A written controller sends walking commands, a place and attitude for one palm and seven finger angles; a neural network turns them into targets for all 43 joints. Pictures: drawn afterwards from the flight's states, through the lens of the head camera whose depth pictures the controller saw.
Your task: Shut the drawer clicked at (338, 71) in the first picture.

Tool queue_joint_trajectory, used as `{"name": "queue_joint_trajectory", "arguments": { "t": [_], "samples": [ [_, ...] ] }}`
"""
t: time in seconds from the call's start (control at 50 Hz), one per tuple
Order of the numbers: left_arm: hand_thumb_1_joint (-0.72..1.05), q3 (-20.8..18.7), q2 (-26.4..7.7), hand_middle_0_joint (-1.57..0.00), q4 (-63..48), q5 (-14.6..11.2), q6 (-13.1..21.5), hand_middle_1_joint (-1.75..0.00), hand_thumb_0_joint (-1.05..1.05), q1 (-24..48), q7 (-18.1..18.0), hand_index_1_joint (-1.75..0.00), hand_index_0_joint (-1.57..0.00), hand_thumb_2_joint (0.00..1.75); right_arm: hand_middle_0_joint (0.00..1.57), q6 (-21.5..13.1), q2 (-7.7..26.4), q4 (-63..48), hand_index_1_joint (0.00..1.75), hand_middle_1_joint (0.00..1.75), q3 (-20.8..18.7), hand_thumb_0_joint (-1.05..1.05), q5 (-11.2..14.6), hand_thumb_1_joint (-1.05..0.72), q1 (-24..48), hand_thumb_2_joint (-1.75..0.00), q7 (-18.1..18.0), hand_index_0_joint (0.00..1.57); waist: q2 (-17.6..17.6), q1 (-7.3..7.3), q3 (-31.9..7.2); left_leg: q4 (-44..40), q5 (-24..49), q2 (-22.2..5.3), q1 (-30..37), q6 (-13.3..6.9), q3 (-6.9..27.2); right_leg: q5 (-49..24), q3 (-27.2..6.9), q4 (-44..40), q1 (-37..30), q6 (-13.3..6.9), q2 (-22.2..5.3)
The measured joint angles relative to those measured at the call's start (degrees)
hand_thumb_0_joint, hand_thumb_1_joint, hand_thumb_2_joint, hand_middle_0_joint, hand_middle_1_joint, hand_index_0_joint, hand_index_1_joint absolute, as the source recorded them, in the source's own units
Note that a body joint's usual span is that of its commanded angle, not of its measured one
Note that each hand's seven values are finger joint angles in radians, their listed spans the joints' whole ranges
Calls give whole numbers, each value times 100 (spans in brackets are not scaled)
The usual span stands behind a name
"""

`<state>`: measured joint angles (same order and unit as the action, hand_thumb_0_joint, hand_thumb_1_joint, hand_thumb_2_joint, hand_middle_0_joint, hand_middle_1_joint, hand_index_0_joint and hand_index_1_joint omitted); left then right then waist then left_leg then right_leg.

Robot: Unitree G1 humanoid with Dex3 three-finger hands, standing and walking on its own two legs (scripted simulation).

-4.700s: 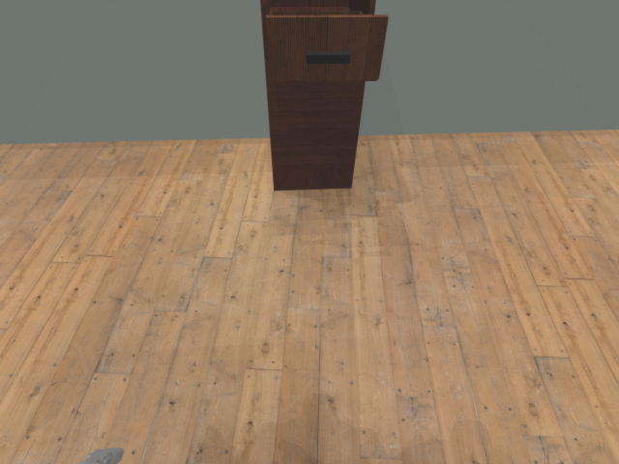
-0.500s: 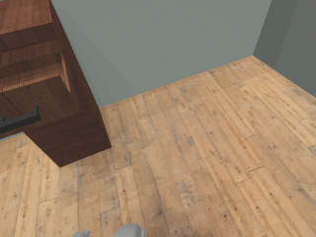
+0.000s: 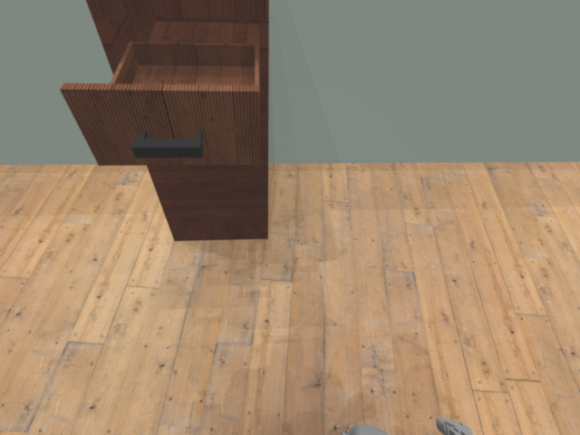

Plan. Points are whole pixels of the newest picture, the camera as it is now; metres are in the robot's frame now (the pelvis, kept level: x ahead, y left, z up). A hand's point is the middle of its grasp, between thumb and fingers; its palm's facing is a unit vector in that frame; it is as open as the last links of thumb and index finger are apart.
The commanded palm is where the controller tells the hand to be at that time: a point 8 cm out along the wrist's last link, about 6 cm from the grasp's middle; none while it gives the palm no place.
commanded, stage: turn to face it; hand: left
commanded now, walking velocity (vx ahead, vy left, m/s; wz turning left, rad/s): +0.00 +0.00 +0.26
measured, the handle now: (170, 141) +0.59 +0.29 +0.02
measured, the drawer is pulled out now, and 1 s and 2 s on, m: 0.29 0.29 0.29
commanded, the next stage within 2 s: take the last steps up to it in 0.16 s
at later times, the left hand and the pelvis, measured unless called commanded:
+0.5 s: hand out of the picture -0.02 +0.17 -0.16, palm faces +0.23 -0.95 -0.22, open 7.3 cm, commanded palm none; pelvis -0.01 -0.02 +0.01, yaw +10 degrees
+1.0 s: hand out of the picture +0.11 +0.24 -0.17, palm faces +0.15 -0.98 -0.15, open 7.3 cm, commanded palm none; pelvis +0.08 +0.06 +0.00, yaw +8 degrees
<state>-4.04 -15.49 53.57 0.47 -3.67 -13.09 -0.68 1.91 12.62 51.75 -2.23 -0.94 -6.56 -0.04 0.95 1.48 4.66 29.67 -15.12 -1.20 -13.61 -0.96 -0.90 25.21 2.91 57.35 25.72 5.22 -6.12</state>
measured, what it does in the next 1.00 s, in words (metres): walks ahead: right foot, then left foot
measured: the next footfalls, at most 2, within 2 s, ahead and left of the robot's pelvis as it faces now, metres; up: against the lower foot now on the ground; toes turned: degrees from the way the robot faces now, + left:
right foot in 0.16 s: +0.06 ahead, -0.14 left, +0.00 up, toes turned -2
left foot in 0.62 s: +0.01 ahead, +0.13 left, +0.00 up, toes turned +16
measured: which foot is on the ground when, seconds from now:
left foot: down 0.00-0.16, up 0.18-0.60, down 0.62-1.00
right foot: up 0.00-0.14, down 0.16-0.62, up 0.64-1.00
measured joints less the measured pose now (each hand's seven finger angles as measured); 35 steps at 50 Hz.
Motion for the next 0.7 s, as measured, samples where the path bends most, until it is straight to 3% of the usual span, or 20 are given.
{"name": "queue_joint_trajectory", "arguments": {
  "t": [0.1,0.16,0.22,0.3,0.36,0.46,0.58,0.62,0.66,0.7],
  "samples": [
    [91,70,170,-20,-84,-12,67,-30,0,152,-7,-30,-20,90,20,50,-46,84,30,30,-1,0,-21,-90,-145,-90,13,21,-130,-107,-64,-37,74,89,-17,69,150,-114,-17,-1054,-393,-50,198],
    [91,123,263,-20,-136,-17,188,-30,0,136,-9,-30,-20,90,20,87,-48,144,30,30,-27,0,1,-90,-280,-90,18,21,-184,-144,-146,226,-29,165,-171,169,216,-770,52,-2210,-934,-96,313],
    [91,221,452,-20,-120,46,297,-30,0,125,-23,-30,-20,90,20,174,43,236,30,30,-118,0,47,-91,-393,-90,7,21,-402,-199,-158,1376,-978,198,-621,176,341,-816,251,-2249,-991,-576,331],
    [91,273,630,-20,-99,38,306,-30,0,21,-41,-30,-20,90,20,268,115,441,30,30,-197,0,15,-91,-540,-90,40,20,-453,-208,-202,3113,-935,179,-1141,233,270,-928,459,-2597,-1214,-632,221],
    [91,275,692,-20,-19,40,354,-30,0,-89,-42,-30,-20,90,20,246,120,578,30,30,-217,0,-18,-91,-675,-90,79,20,-425,-212,-252,3428,-547,6,-1182,300,186,-1091,593,-2916,-1375,-616,190],
    [92,236,671,-20,194,85,484,-30,0,-367,-37,-30,-21,90,20,215,62,774,30,30,-209,0,-54,-91,-847,-90,138,20,-281,-104,-362,2603,-523,-258,-850,317,-36,-1267,742,-3307,-1546,-556,127],
    [91,174,520,-20,622,114,472,-30,0,-789,10,-30,-21,90,19,-3,-89,797,30,30,-137,0,-31,-91,-839,-90,133,20,-44,103,-440,660,-719,-274,-133,172,-398,-1237,751,-3315,-1559,-396,-11],
    [91,150,483,-20,794,70,399,-30,0,-950,33,-30,-20,90,19,-167,-124,761,30,30,-103,0,-28,-91,-861,-90,91,20,-59,83,-493,-24,-394,-255,165,99,-439,-889,719,-2892,-1405,-335,-18],
    [91,120,421,-20,984,64,247,-30,0,-1025,47,-30,-20,90,19,-272,-261,758,30,30,-69,0,-47,-91,-879,-90,29,20,65,43,-494,83,-282,-180,222,-7,-540,-192,446,-1917,-1048,-401,-14],
    [91,93,393,-20,1095,100,159,-30,0,-1038,77,-30,-20,90,19,-344,-383,755,30,30,-13,0,-53,-91,-1006,-90,-20,20,101,-27,-528,-122,-294,-146,435,-74,-617,-155,263,-875,-591,-480,65]
  ]
}}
